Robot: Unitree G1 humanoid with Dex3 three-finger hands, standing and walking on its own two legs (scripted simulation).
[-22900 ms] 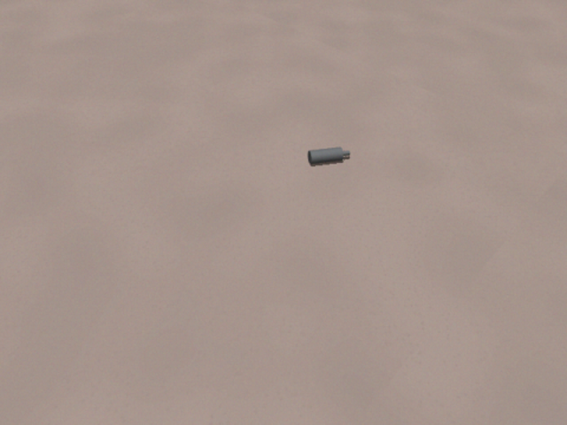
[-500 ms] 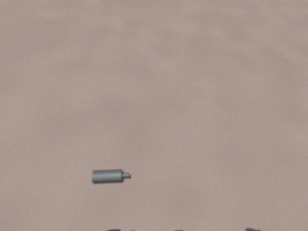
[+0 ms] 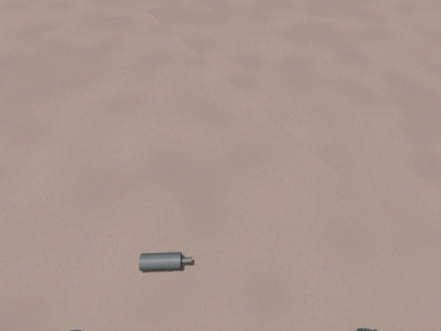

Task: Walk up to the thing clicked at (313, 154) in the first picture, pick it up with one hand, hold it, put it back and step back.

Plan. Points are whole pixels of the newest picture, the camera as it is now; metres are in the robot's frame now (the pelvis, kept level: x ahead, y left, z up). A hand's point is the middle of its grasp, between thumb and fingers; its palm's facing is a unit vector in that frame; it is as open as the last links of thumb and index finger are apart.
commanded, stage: walk up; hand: left
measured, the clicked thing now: (166, 261) +0.52 +0.22 -0.74
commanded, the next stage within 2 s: stand in 0.16 s
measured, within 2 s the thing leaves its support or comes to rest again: neither
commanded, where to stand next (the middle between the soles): +0.13 +0.00 m, yaw +0 degrees
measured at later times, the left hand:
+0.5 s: hand out of the picture +0.09 +0.27 -0.15, palm faces -0.04 -0.95 -0.32, open 7.4 cm
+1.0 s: hand out of the picture +0.10 +0.26 -0.15, palm faces -0.05 -0.94 -0.33, open 7.4 cm
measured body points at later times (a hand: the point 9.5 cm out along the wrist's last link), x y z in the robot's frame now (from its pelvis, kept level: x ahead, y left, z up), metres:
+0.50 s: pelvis +0.01 +0.02 +0.01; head +0.02 +0.02 +0.46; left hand +0.09 +0.32 -0.13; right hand +0.09 -0.29 -0.12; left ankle +0.06 +0.14 -0.74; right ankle -0.01 -0.13 -0.74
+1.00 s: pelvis +0.02 +0.01 +0.01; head +0.04 +0.02 +0.46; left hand +0.10 +0.31 -0.13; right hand +0.11 -0.29 -0.12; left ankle +0.06 +0.14 -0.74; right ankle -0.01 -0.13 -0.74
